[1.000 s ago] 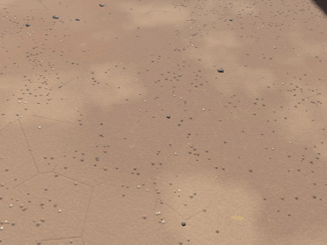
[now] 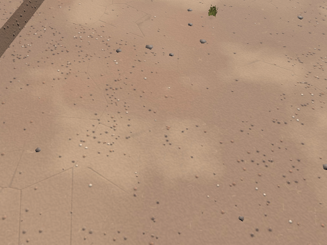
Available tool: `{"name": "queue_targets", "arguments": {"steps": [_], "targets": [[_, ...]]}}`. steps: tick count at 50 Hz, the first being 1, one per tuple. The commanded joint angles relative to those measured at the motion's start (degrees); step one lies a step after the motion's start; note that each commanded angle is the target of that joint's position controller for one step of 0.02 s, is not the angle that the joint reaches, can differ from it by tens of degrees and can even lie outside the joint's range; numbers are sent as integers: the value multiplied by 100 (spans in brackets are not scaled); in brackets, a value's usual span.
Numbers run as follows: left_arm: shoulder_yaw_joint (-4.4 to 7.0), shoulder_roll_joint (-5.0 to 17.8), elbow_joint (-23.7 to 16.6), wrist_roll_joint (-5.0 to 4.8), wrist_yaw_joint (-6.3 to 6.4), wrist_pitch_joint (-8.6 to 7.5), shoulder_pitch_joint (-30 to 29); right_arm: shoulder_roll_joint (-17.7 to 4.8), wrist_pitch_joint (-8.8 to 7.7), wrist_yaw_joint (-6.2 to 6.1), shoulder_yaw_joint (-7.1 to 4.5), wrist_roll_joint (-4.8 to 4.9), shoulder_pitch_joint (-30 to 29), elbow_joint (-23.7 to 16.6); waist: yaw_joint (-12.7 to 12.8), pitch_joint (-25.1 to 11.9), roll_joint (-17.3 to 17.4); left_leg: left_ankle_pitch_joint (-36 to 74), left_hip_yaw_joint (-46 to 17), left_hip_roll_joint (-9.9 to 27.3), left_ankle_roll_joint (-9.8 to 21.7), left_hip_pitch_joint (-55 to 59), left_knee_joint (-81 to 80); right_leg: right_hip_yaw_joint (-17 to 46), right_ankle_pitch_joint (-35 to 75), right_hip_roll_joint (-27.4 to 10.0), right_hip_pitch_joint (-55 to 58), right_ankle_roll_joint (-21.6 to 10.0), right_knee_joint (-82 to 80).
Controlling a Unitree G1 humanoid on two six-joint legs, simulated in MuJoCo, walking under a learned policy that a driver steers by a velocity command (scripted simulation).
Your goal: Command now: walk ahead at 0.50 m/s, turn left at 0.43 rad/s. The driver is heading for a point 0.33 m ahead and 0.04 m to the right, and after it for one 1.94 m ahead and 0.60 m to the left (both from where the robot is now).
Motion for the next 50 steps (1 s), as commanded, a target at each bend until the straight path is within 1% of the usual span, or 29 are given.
{"name": "queue_targets", "arguments": {"steps": [1,4,9,11,13,14,15,16,17,18,19,21,23,25,28,31,35,37,38,40,41,42,43,44,45,46,47,48,50], "targets": [[76,390,-344,-8,-37,51,-115,-745,-104,-18,-143,14,313,-267,-18,-25,390,2326,-1165,1428,489,55,-733,-349,749,106,-224,108,-671],[34,352,-496,-40,-81,36,-598,-689,-116,-40,-102,4,681,-169,-253,-65,496,2664,-1091,1430,248,567,-655,-399,1285,192,-319,19,-1349],[-25,391,-794,-90,-122,-51,-1367,-724,-125,-128,-50,-93,1014,-67,-493,101,550,3039,-1265,1708,286,1306,-444,-469,1277,442,-297,-234,-2267],[1,504,-803,-95,-107,-104,-1129,-852,-133,-180,-66,-113,829,-93,-246,95,592,3527,-1391,1845,234,1357,-174,-366,938,564,191,-387,-2614],[100,730,-494,-120,-14,-168,-105,-995,-159,-169,-87,-119,508,-157,235,-324,604,4688,-1316,1691,58,1087,743,-437,474,906,1647,-562,-2937],[165,869,-271,-105,66,-231,741,-1002,-181,-121,-80,-83,380,-177,669,-787,393,4389,-1118,1426,-45,651,1761,-343,760,761,2865,-699,-3294],[265,1300,-212,40,177,-271,1632,-674,-222,-72,10,-22,395,-374,949,-1587,-153,2612,-926,1079,-135,-322,3305,929,24,-496,4310,-960,-3344],[402,1778,-209,101,156,-199,1639,-152,-176,-78,95,189,1223,-439,510,-2268,-1541,-1878,-344,78,-356,-2107,5086,3501,-100,-1997,5600,-1750,-3837],[316,1207,-279,-46,110,-119,1245,-780,-96,-135,2,-52,879,-328,425,-1661,-451,-1754,-487,544,-279,-2648,5526,3689,-909,-1773,4875,-1616,-4168],[206,790,-334,-97,98,-124,794,-770,-73,-84,-29,-86,452,-370,321,-787,-26,-1190,-476,777,-301,-2630,5377,2706,-896,-1515,3941,-1457,-4355],[154,590,-312,-81,78,-149,573,-619,-54,-38,1,-78,285,-410,217,-406,75,-885,-406,969,-331,-2511,5150,1989,-386,-1236,3381,-1302,-4567],[114,474,-167,-115,103,-217,633,-481,85,63,7,-174,306,-405,59,-135,-350,-724,-288,1164,-415,-2213,4895,980,320,-853,2762,-1056,-4818],[126,484,-64,-170,78,-333,787,-360,185,133,21,-183,239,-451,6,-128,-385,-568,-211,1204,-460,-2263,4842,508,861,-781,2692,-1040,-4949],[161,559,15,-196,70,-394,901,-303,227,196,33,-191,-128,-603,15,-41,-370,-241,-152,1300,-513,-2678,4719,106,1211,-782,2798,-1066,-5074],[170,543,142,-173,66,-387,1112,-255,228,258,55,-186,-745,-841,100,73,-317,298,-30,1361,-604,-3157,4201,-454,1724,-679,2992,-1057,-5106],[174,569,228,-172,68,-375,1201,-126,188,324,131,-172,-1332,-1054,196,151,-302,917,254,1325,-620,-3007,3134,-967,2097,-545,3055,-978,-5049],[215,739,387,-177,123,-336,1508,-111,176,401,183,-207,-1996,-1332,370,273,-283,925,673,1250,-422,-2760,2123,-1286,2551,-753,3530,-926,-4915],[230,815,464,-168,160,-264,1603,-174,183,392,160,-242,-2069,-1407,348,245,-288,495,817,1108,-253,-2634,1861,-1437,3321,-858,3930,-879,-4587],[241,884,483,-158,181,-225,1594,-213,190,370,138,-254,-1991,-1405,282,147,-339,189,924,948,-146,-2411,1774,-1539,4157,-879,4084,-844,-4260],[282,1066,504,-140,213,-118,1565,-369,175,308,46,-270,-1355,-1253,-22,-306,-453,-428,1062,529,120,-1593,1620,-1684,5551,-896,4236,-803,-3027],[287,1113,465,-160,212,-61,1501,-494,124,255,-41,-297,-589,-1023,-361,-749,-328,-342,1005,340,288,-618,1241,-1771,5283,-842,3903,-728,-1897],[257,1029,316,-150,195,-52,1459,-888,99,159,-204,-363,365,-748,-770,-1341,164,-669,110,862,568,841,901,-1815,3743,-690,2815,-541,-251],[105,297,-120,-194,60,-94,1704,-1570,125,80,-363,-310,211,-854,-283,-1782,1581,-696,-2890,2668,1363,2664,634,-1634,-1609,360,132,-175,1778],[200,801,-308,-143,49,-140,977,-1557,193,43,-377,-142,512,-958,-668,-2016,776,-451,-4166,2914,1572,2733,-67,-372,-1785,716,-612,-140,2427],[175,744,-458,-199,26,-206,550,-1390,212,-16,-337,-106,258,-829,-529,-1157,483,113,-3100,2744,1385,2189,-134,-130,-1101,344,-997,-211,2210],[135,685,-407,-211,35,-267,626,-1083,186,-34,-260,-57,4,-794,-267,-635,234,824,-2507,2503,1159,1354,-217,-159,-691,144,-698,-231,1605],[147,686,-333,-154,46,-233,695,-904,142,-47,-206,-50,-261,-821,-16,-375,89,1402,-2040,2176,942,760,-291,-136,-599,18,-310,-203,1181],[136,659,-266,-58,38,-123,929,-724,95,-58,-138,-25,-463,-850,208,-371,120,1797,-1665,1966,842,364,-384,-125,-568,-34,101,-146,952],[128,566,-192,11,-15,65,1116,-632,-42,-19,-82,-4,-410,-817,325,-468,175,2264,-1339,1793,797,84,-520,-219,-505,-20,426,-63,646]]}}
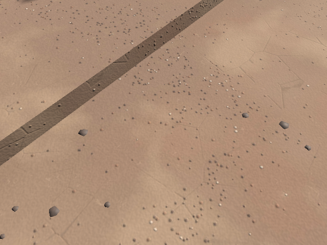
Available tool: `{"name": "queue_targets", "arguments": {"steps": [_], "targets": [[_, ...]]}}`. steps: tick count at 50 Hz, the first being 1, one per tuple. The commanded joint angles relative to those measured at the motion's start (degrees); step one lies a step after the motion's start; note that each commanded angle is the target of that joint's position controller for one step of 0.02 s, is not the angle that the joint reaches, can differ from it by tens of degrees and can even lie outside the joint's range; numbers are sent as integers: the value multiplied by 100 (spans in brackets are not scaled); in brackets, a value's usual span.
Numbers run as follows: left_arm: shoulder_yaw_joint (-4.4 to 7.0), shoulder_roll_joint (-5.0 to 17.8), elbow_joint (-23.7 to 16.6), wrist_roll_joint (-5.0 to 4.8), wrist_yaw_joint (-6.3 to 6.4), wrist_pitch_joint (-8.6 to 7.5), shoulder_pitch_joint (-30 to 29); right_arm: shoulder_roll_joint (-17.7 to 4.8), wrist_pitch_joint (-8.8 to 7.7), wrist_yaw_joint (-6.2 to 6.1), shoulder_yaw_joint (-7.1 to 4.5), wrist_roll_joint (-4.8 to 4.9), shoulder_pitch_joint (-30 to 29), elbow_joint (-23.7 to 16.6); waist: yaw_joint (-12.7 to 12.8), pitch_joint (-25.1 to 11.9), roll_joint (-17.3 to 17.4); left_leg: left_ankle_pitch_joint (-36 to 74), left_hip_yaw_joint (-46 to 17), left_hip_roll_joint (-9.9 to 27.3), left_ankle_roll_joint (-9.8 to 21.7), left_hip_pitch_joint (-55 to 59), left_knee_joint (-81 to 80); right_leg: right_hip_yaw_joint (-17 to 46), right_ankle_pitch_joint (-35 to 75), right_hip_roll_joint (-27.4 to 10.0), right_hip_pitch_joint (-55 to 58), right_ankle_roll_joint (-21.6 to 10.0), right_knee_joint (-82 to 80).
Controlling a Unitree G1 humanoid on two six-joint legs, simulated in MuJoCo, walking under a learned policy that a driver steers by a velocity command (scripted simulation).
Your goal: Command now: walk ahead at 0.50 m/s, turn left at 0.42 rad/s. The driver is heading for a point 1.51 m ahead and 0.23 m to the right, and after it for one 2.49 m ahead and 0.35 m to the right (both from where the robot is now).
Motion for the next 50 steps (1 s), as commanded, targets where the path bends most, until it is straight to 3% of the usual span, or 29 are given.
{"name": "queue_targets", "arguments": {"steps": [1,5,9,14,16,17,19,20,21,22,23,24,25,26,27,31,33,36,41,43,45,46,47,48,49,50], "targets": [[116,469,-165,78,-60,147,571,-610,-229,-10,-121,59,280,-209,140,-528,164,2270,-1551,1559,838,734,-1296,64,325,-160,-505,96,-397],[113,443,-382,43,-104,185,-249,-658,-276,1,-109,50,801,19,-139,-174,299,2105,-1373,1439,538,922,-1595,-19,1300,-194,-1097,134,-1316],[101,444,-561,4,-123,162,-893,-664,-302,-27,-75,47,1189,186,-379,-99,388,2348,-1292,1471,321,1522,-1552,-52,1921,-83,-1417,69,-2084],[23,369,-765,-53,-176,99,-1543,-597,-329,-95,2,-71,1476,404,-578,161,443,2875,-900,1669,247,2173,-1556,-318,1894,185,-1395,-255,-2963],[23,386,-768,-68,-190,68,-1443,-636,-341,-147,15,-119,1380,471,-436,173,471,3620,-686,1790,164,2312,-1383,-366,1577,378,-998,-475,-3275],[41,422,-696,-76,-171,59,-1200,-687,-354,-175,16,-136,1241,469,-286,58,515,4533,-527,1799,87,2316,-1098,-441,1335,569,-559,-604,-3377],[142,620,-359,-78,-86,25,-169,-817,-343,-216,-2,-191,1108,498,162,-512,600,6085,-296,1777,-49,2434,220,-552,892,992,551,-845,-3518],[200,696,-86,-33,-45,-24,687,-871,-321,-219,-7,-157,977,472,584,-932,501,5753,-99,1646,-130,2040,1372,-471,1200,1006,1619,-1001,-3947],[320,1092,109,76,22,-40,1598,-744,-358,-224,54,-117,922,285,906,-1521,53,3910,104,1400,-220,869,3048,804,926,-14,3041,-1356,-3991],[481,1665,144,75,12,-9,1587,-283,-387,-112,118,4,1468,152,391,-1873,-1398,-1189,170,72,-542,-1471,5222,3968,1200,-1465,4426,-2384,-4495],[427,1315,113,-196,-74,32,1097,-617,-417,-108,81,-176,1045,109,296,-1562,-518,-1491,-681,354,-433,-2085,5575,4355,1024,-1327,4091,-2298,-4957],[388,1127,-15,-209,-84,55,626,-668,-476,-66,79,-130,616,-55,182,-833,-224,-1001,-701,667,-439,-2277,5363,3436,1136,-1202,3313,-2180,-5040],[329,871,-17,-162,-94,54,464,-641,-513,-47,102,-123,385,-129,97,-503,200,-756,-625,860,-472,-2167,5027,2930,1669,-968,2732,-2034,-5182],[295,769,20,-159,-70,36,438,-580,-465,-35,109,-152,296,-178,-33,-291,284,-727,-602,981,-540,-1998,4726,2538,2141,-729,2273,-1900,-5253],[260,679,80,-173,-43,15,418,-510,-367,-20,137,-200,353,-222,-183,-299,179,-722,-581,1064,-641,-1727,4448,2210,2420,-504,1935,-1786,-5354],[330,930,169,-210,-20,-82,697,-324,-139,20,206,-240,102,-401,-216,-299,-60,-535,-314,1145,-967,-1707,3519,1748,2599,-160,1482,-1743,-5593],[346,952,187,-216,-8,-63,870,-312,-127,32,226,-229,-483,-616,-61,-132,-112,-47,-231,1182,-1094,-1946,2838,1714,2418,-32,1439,-1636,-5694],[380,972,215,-225,-4,-31,1161,-265,-142,62,267,-186,-1121,-820,217,-173,-219,692,-209,1092,-1151,-1985,1936,1712,2535,108,1722,-1385,-5531],[396,994,208,-129,55,2,1458,-307,-231,79,310,-121,-1716,-1058,464,-269,-312,813,-204,877,-1027,-1862,1058,1936,3189,-51,2398,-1266,-5041],[385,997,171,-109,93,-18,1319,-399,-280,73,282,-124,-1499,-1026,311,-291,-375,613,-249,822,-854,-1275,650,2051,3297,-189,2398,-1111,-4867],[383,1069,161,-111,95,-58,1120,-582,-342,11,186,-132,-648,-755,-99,-537,-336,277,-151,613,-623,-108,214,1975,4017,-113,2306,-936,-4155],[343,966,180,-140,61,-92,1129,-768,-416,-53,106,-183,20,-573,-409,-934,-41,276,-338,830,-439,863,-39,1676,3949,210,2070,-809,-3160],[228,611,2,-170,37,-139,1149,-1161,-451,-146,21,-294,950,-530,-741,-1755,581,-649,-1763,2138,-104,2068,-166,1259,2459,517,1390,-677,-1622],[191,349,-33,-285,20,-112,1964,-1670,-343,-136,-149,-277,1029,-368,-306,-2014,1953,-1109,-4328,3178,625,2948,-871,641,-951,1419,-259,-490,-270],[232,791,139,-84,74,-31,1696,-1132,-275,-80,-80,-139,697,-417,-237,-1280,857,-1726,-4400,3037,587,2385,-987,816,-805,979,-862,-549,198],[238,785,78,-51,20,-31,1169,-720,-278,-45,13,-90,322,-484,-231,-677,327,-1442,-3485,2729,477,1729,-1042,861,-291,818,-851,-537,134]]}}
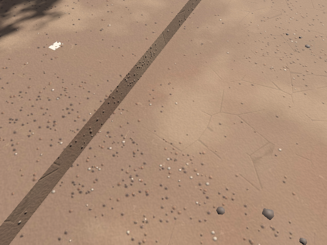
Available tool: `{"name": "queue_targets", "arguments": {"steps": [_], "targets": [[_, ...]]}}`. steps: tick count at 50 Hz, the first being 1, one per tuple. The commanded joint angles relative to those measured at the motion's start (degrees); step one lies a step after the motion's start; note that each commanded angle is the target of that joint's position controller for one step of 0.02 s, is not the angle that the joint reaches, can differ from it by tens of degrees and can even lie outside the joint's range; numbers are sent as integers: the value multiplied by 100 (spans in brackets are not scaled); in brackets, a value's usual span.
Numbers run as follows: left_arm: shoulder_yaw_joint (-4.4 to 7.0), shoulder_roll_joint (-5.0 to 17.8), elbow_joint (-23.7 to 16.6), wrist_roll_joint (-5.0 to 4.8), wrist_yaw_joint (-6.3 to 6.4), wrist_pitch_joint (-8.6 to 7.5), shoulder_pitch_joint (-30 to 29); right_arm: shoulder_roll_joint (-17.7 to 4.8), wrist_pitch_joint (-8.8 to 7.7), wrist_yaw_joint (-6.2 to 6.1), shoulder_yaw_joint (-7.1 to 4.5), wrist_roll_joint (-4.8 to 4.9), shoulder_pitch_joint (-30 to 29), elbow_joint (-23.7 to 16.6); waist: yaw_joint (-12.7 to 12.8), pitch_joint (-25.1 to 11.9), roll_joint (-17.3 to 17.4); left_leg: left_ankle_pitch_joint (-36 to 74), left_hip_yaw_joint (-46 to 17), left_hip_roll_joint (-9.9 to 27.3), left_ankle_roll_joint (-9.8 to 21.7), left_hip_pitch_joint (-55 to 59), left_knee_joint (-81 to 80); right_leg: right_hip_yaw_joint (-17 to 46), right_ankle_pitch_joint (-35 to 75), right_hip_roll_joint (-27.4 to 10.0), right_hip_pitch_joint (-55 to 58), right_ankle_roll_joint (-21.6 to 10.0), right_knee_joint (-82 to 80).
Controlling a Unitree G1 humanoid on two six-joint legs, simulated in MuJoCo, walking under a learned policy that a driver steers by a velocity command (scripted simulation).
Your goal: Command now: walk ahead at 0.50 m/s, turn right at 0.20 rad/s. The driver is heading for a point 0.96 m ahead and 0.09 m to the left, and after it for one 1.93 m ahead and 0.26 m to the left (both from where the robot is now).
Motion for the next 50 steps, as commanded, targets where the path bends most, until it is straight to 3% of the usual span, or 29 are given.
{"name": "queue_targets", "arguments": {"steps": [1,4,7,12,17,20,21,22,23,24,25,26,27,28,29,31,34,40,45,48,49,50], "targets": [[46,461,-412,73,-59,-69,-96,-636,22,6,-265,58,917,43,-439,-191,219,-790,-2750,1888,869,2093,-1797,-9,562,-563,-2346,32,1300],[11,362,-413,167,-151,48,-172,-548,-101,5,-229,115,1094,285,-278,-180,707,700,-1694,1401,707,1722,-1962,-203,757,-719,-2001,175,896],[-26,295,-504,190,-196,97,-518,-633,-182,29,-265,189,1367,486,-261,-126,632,1119,-1346,1374,846,1800,-2180,-381,1059,-836,-2348,294,658],[-172,91,-864,161,-247,63,-1725,-597,-121,42,-266,198,1755,772,-500,169,558,1486,-778,1139,820,1861,-2422,-836,1966,-1069,-2629,469,-685],[-236,101,-1059,96,-217,17,-2393,-738,-90,30,-304,161,2139,1032,-666,240,590,2035,-621,1301,727,2181,-2186,-1063,2196,-919,-2135,294,-1769],[-192,215,-1040,113,-154,-26,-2235,-820,-48,-12,-327,140,2077,1130,-486,198,569,2955,-595,1468,623,2480,-1695,-1116,1744,-754,-1631,49,-2139],[-150,273,-901,136,-115,-55,-1820,-857,-31,-24,-335,147,2023,1155,-285,-11,530,3650,-496,1408,548,2516,-1160,-1178,1631,-594,-1062,-50,-2352],[-83,371,-610,183,-63,-112,-1016,-824,-4,-28,-319,168,1990,1178,61,-440,333,3908,-269,1180,439,2317,-188,-1220,1772,-471,-26,-193,-2702],[30,705,-360,291,6,-167,-17,-673,-12,-28,-261,191,1938,1052,440,-1078,-7,2711,-72,927,321,1390,1203,-399,1410,-1243,1399,-454,-2773],[198,1347,-311,363,42,-147,449,-54,-16,1,-123,331,2447,850,284,-1754,-1314,-675,362,-18,47,-573,3334,2239,810,-2932,2904,-1105,-3210],[183,1132,-290,75,2,-63,247,-654,20,-37,-290,152,2304,965,235,-1632,-873,-1920,-299,-86,123,-1174,4018,3118,767,-3015,2536,-1237,-3732],[102,811,-369,18,-13,-51,-349,-657,34,-23,-321,138,1961,897,-23,-741,-495,-1512,-466,229,181,-1384,4102,2140,722,-2812,1767,-1106,-3788],[18,461,-409,34,-37,-94,-702,-506,21,15,-277,161,1723,877,-129,-306,-247,-1134,-478,428,183,-1244,3807,1471,1076,-2552,1058,-956,-4035],[-33,285,-383,54,-30,-145,-851,-409,69,34,-276,170,1660,909,-273,-72,-281,-947,-464,562,172,-1009,3493,927,1324,-2289,613,-726,-4238],[-67,174,-308,47,-7,-194,-884,-369,150,63,-273,96,1730,951,-402,30,-403,-841,-465,632,120,-757,3293,523,1620,-2106,280,-567,-4386],[-58,197,-189,54,4,-311,-704,-263,264,130,-272,61,1764,1016,-465,6,-358,-597,-433,591,69,-629,3269,95,2178,-2035,162,-524,-4542],[-21,285,-22,30,11,-385,-453,-205,331,190,-291,79,1236,867,-445,186,-240,-21,-439,663,5,-1241,3011,-439,2484,-1998,361,-470,-4734],[-55,239,226,16,66,-383,-112,-36,307,275,-207,77,41,464,-235,404,-239,1037,5,593,-73,-1476,1474,-1346,3405,-1825,696,-277,-4679],[-44,349,509,43,167,-304,327,-35,291,328,-148,39,-649,133,-66,483,-261,692,550,397,226,-1315,515,-1743,4645,-2054,1555,-215,-4236],[0,563,543,70,234,-219,200,-186,302,267,-223,22,-184,214,-365,93,-494,-171,858,-86,582,-485,373,-2015,7037,-2135,1902,-164,-3102],[24,645,532,84,239,-166,150,-291,286,242,-284,15,281,341,-564,-193,-524,-429,887,-284,738,36,258,-2068,7372,-2144,1884,-172,-2306],[34,692,496,68,229,-119,95,-447,241,207,-384,-22,1021,561,-898,-605,-421,-342,772,-408,933,1031,-152,-2128,6890,-2100,1483,-115,-1176]]}}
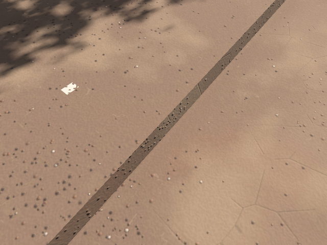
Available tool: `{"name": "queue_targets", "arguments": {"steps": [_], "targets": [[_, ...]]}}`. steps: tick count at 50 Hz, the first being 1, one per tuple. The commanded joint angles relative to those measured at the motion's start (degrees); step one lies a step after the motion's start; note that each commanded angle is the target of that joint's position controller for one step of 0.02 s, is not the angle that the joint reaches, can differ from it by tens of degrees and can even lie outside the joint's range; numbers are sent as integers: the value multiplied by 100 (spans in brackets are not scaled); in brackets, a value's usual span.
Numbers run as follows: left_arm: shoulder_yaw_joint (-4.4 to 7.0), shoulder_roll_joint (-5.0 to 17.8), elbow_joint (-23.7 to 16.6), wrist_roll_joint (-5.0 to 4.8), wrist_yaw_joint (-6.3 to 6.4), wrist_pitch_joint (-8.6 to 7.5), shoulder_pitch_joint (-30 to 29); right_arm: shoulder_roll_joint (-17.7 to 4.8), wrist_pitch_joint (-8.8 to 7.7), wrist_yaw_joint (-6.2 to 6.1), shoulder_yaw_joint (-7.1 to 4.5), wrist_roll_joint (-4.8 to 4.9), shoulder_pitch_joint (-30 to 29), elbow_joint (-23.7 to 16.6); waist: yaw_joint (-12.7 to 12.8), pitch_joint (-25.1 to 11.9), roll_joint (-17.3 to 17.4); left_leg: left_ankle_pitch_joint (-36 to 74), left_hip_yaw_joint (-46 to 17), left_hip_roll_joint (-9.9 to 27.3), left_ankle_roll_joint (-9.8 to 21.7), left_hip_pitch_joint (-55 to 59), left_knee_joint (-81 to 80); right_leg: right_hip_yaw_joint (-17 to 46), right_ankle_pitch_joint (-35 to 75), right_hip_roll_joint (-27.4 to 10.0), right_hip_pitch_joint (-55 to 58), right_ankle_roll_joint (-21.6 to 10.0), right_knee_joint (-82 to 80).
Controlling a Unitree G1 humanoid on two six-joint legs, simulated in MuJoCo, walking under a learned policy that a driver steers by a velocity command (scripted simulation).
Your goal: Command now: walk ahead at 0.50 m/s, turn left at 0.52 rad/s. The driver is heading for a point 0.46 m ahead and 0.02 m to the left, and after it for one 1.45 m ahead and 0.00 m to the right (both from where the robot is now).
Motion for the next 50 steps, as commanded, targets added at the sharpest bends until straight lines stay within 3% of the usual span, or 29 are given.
{"name": "queue_targets", "arguments": {"steps": [1,2,3,4,5,6,7,8,11,14,17,21,23,24,25,26,27,28,29,30,31,32,33,36,44,47,50], "targets": [[212,1055,-404,-18,16,28,-88,-1139,-79,-155,-443,-120,2289,332,-1237,-1329,-55,-783,-986,291,717,2891,-675,183,5190,-1280,-1445,-311,3756],[84,377,-793,-66,-147,-21,156,-1778,-38,-229,-610,-72,2137,229,-748,-1726,1359,-529,-4164,2073,1723,4669,-988,451,-433,-7,-4189,33,5913],[189,903,-945,-16,-164,-90,-665,-1661,32,-244,-596,122,2302,243,-1065,-1726,346,-537,-4803,2086,1735,4582,-1581,1716,-309,62,-4895,-9,6258],[160,832,-1117,-86,-194,-181,-1009,-1485,41,-290,-551,160,1895,279,-847,-867,220,-226,-3869,1953,1476,3855,-1750,1854,370,-333,-5144,-54,5815],[159,841,-1073,-93,-190,-229,-936,-1168,27,-295,-480,171,1600,255,-583,-438,-110,429,-3374,1699,1214,3093,-1891,1808,715,-515,-4798,-43,5227],[175,834,-1017,-16,-178,-170,-890,-1014,-10,-312,-436,186,1359,222,-362,-208,-240,1020,-2914,1402,1016,2549,-1966,1807,784,-622,-4437,26,4847],[163,788,-996,93,-185,-47,-738,-877,-56,-329,-384,222,1223,203,-186,-225,-167,1401,-2580,1173,934,2192,-2035,1808,814,-665,-4056,133,4596],[160,721,-990,141,-203,67,-662,-859,-123,-320,-360,241,1226,200,-107,-292,-106,1660,-2413,1057,912,2029,-2053,1787,794,-661,-3864,216,4415],[134,587,-1150,146,-260,223,-955,-1078,-233,-290,-406,241,1468,272,-111,-215,58,1812,-2135,816,842,1756,-2199,1600,1200,-638,-3973,396,3764],[113,573,-1393,110,-289,223,-1688,-1017,-254,-274,-380,230,1858,397,-389,-27,207,1795,-2006,694,571,1912,-2329,1494,2037,-647,-4263,411,2836],[75,535,-1536,79,-323,186,-2166,-984,-292,-286,-349,220,2208,538,-621,-62,303,2193,-1890,697,341,2362,-2243,1449,2674,-565,-4292,311,2146],[45,568,-1711,37,-333,118,-2650,-977,-316,-346,-300,139,2408,661,-754,58,315,2833,-1835,881,256,2965,-2020,1352,2712,-360,-4238,85,1424],[49,593,-1620,43,-312,46,-2363,-975,-328,-388,-271,100,2280,695,-594,7,394,3943,-1641,929,60,3041,-1652,1267,2441,-160,-3651,-138,1090],[89,693,-1471,52,-281,5,-1943,-1014,-349,-413,-269,88,2180,705,-405,-160,463,4623,-1583,925,-63,3098,-1287,1262,2274,-3,-3169,-254,997],[143,806,-1223,46,-240,-44,-1279,-1065,-356,-425,-275,74,2072,721,-123,-441,459,5090,-1495,846,-163,3176,-626,1238,2265,177,-2564,-380,781],[172,854,-963,77,-199,-119,-548,-1093,-360,-424,-273,119,1949,724,259,-743,281,4772,-1265,612,-279,2959,339,1265,3089,119,-1693,-501,259],[237,1200,-773,179,-151,-170,226,-896,-395,-445,-203,171,1994,550,431,-1365,-246,2811,-1037,259,-446,1907,1845,2246,5563,-926,-261,-744,691],[357,1647,-726,98,-211,-103,201,-322,-334,-442,-104,429,3179,738,-81,-2350,-1680,-2356,-696,-706,-735,348,3978,4260,8476,-2552,1301,-2065,978],[315,1308,-801,-190,-280,-18,26,-862,-260,-480,-192,182,2889,823,-68,-2422,-671,-2175,-1111,-463,-704,182,4276,4510,8170,-2244,872,-2043,558],[281,1136,-954,-222,-280,7,-637,-857,-235,-473,-201,96,2188,631,-153,-1561,-397,-1783,-1159,-231,-730,-122,4355,3893,7342,-1949,115,-1900,367],[215,879,-1011,-183,-270,51,-994,-800,-219,-460,-178,39,1835,549,-220,-1041,-112,-1560,-1124,-46,-748,-235,4122,3541,6684,-1653,-516,-1705,112],[194,819,-999,-183,-235,79,-1043,-789,-154,-435,-185,24,1635,473,-269,-745,-148,-1446,-1113,82,-781,-210,3911,3275,6374,-1433,-962,-1564,-86],[187,809,-926,-186,-213,114,-1009,-737,-62,-410,-175,-3,1715,445,-390,-693,-273,-1343,-1084,133,-829,41,3651,3100,6068,-1235,-1350,-1443,-210],[265,1020,-906,-94,-225,162,-976,-577,114,-427,-140,35,1773,406,-506,-848,-379,-1299,-956,54,-967,367,3162,2925,5632,-1016,-1887,-1390,-291],[429,1208,-1006,-21,-176,480,-830,-646,306,-512,-143,84,762,62,-141,-584,-737,-1042,-1039,63,-1079,99,1731,3871,1030,-751,-2312,-1120,-762],[474,1224,-1022,11,-180,567,-830,-637,261,-557,-117,160,661,-4,-66,-510,-795,-1224,-1060,-76,-1031,322,1178,4180,926,-717,-2248,-1058,-672],[499,1230,-1058,14,-197,646,-949,-640,168,-628,-95,247,921,-14,-152,-531,-869,-1403,-1099,-263,-872,858,285,4542,1564,-707,-2172,-961,-483]]}}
